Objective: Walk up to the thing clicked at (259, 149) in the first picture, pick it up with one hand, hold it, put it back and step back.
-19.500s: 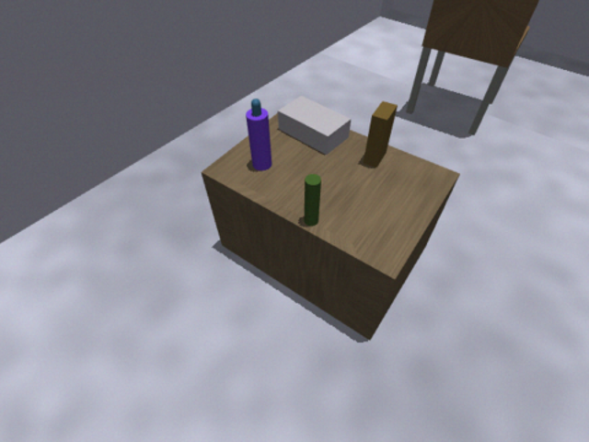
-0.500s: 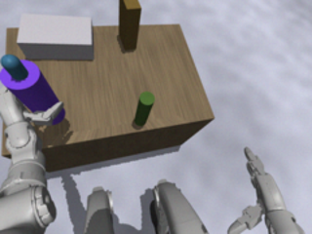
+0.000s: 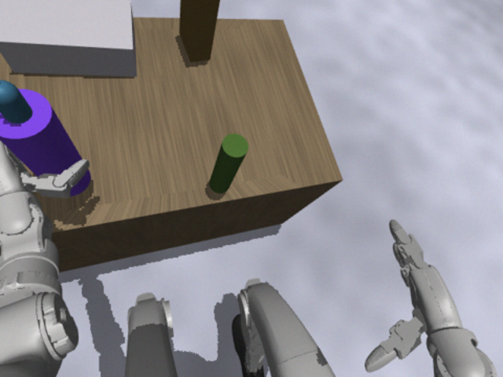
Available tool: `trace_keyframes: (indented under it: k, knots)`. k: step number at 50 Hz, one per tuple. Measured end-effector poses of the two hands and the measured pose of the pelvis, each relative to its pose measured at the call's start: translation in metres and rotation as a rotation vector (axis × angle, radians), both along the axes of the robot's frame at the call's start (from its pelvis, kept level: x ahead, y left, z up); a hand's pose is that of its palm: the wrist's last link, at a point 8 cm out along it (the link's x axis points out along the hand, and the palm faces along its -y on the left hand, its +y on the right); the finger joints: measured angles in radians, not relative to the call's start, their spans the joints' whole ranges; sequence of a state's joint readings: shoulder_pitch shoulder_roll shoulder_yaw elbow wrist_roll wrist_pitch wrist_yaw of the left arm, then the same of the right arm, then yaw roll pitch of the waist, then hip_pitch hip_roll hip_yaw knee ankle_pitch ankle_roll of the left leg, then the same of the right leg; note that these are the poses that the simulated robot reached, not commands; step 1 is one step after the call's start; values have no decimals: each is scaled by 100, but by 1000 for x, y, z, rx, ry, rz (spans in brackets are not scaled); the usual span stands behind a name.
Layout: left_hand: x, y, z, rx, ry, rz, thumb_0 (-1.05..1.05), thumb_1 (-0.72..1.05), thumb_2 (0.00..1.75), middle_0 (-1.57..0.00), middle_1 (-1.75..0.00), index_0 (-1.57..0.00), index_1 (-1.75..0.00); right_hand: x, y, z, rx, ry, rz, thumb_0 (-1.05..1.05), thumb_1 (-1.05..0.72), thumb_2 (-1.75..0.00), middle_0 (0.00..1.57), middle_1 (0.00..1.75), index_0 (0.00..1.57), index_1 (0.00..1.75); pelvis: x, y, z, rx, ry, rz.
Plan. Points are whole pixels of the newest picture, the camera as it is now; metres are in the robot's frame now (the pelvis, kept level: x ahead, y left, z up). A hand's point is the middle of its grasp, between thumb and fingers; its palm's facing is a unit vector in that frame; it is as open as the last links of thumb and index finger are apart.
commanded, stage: lower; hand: left
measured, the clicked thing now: (43, 144) +0.47 +0.22 -0.02
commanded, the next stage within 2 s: loosen in 0.38 s
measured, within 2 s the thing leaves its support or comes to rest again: rests again in 1.22 s
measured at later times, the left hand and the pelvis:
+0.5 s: hand (51, 162) +0.48 +0.24 -0.09, palm faces +0.29 -0.96 -0.05, open 9.8 cm; pelvis -0.01 +0.00 -0.03, yaw -1 degrees
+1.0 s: hand (46, 141) +0.50 +0.24 -0.06, palm faces +0.29 -0.96 -0.01, open 13.6 cm; pelvis -0.01 +0.01 -0.03, yaw -2 degrees
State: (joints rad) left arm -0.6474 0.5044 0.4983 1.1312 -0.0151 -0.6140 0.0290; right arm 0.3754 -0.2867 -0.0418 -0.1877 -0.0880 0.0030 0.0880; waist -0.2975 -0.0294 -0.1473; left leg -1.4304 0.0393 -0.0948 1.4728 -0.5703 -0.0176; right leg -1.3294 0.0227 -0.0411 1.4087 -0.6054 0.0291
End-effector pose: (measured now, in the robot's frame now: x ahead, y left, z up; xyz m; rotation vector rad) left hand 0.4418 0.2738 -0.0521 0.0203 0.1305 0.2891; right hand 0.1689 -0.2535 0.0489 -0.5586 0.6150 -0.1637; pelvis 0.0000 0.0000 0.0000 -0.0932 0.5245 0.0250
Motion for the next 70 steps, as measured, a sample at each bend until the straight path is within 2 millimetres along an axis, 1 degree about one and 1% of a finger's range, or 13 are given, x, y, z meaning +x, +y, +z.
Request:
trace_keyframes:
  k: [9, 19, 29, 35, 40, 45, 49, 54, 59, 62, 66, 68, 70]
  knots:
    - [9, 3, -23, -1, -16, 20, -4, -48, 112, -71, -110, -79, -117, -11, -7, 1, -68, 9, -26, -1, 51, -7, 6, 5, 6, 5, -3, 1, -16, -9, 32, -13]
    - [7, 10, -31, 10, 6, 15, -4, -48, 112, -71, -111, -79, -118, -6, -1, -4, -64, -20, -6, -1, 50, -7, 6, 5, 6, 5, -5, 3, -24, -17, 42, -11]
    - [6, 9, -37, 15, 0, 7, -4, -48, 111, -72, -110, -80, -116, -7, 0, -6, -68, -24, 15, 0, 51, -6, 6, 5, 6, 5, -7, 2, -29, -17, 47, -8]
    - [8, 8, -38, -21, -25, 31, -4, -43, 98, -78, -100, -84, -104, -8, 0, -2, -82, -36, 10, -1, 51, -6, 6, 5, 6, 5, -8, 2, -31, -19, 46, -8]
    - [17, 9, -21, -7, -96, 19, -3, -43, 77, -80, -89, -83, -90, -11, 0, -3, -84, -34, 2, -1, 51, -6, 6, 5, 6, 5, -9, 3, -32, -21, 46, -7]
    - [27, 8, -9, -7, -91, 9, -2, -48, 56, -71, -71, -73, -71, -14, 3, -4, -55, -38, -16, -1, 51, -6, 6, 5, 6, 5, -10, 4, -29, -25, 40, -7]
    - [27, 7, -9, -8, -65, 6, -2, -51, 42, -61, -57, -63, -57, -20, 5, -4, -36, -32, -23, -1, 52, -5, 6, 6, 6, 5, -11, 5, -26, -24, 43, -13]
    - [23, 10, -12, -18, -77, 33, -2, -55, 28, -48, -41, -50, -41, -27, 0, -7, -42, -6, -47, -1, 53, -5, 6, 6, 6, 5, -12, 6, -27, -21, 43, -17]
    - [21, 12, -13, -9, -99, 32, -1, -60, 15, -33, -26, -35, -25, -22, 1, -6, -58, -13, -35, -1, 53, -5, 6, 6, 6, 5, -14, 6, -29, -19, 45, -17]
    - [21, 13, -14, -1, -97, 18, -1, -61, 10, -24, -18, -26, -18, -15, 8, 1, -59, -40, -6, -1, 53, -5, 6, 6, 6, 5, -15, 5, -29, -19, 42, -17]
    - [17, 21, -11, -10, -84, 29, -1, -61, 6, -16, -11, -18, -11, -13, 14, 19, -67, -72, 17, -1, 53, -5, 7, 6, 7, 5, -14, 3, -24, -19, 27, -15]
    - [14, 30, -2, -16, -95, 55, -1, -61, 5, -13, -9, -15, -9, -15, 14, 28, -80, -77, 14, -1, 53, -5, 7, 6, 7, 5, -13, 3, -20, -19, 17, -13]
    - [12, 42, 15, -18, -126, 88, -2, -61, 4, -11, -7, -13, -7, -18, 11, 37, -91, -78, 1, -1, 52, -6, 7, 6, 7, 5, -12, 2, -14, -19, 3, -11]
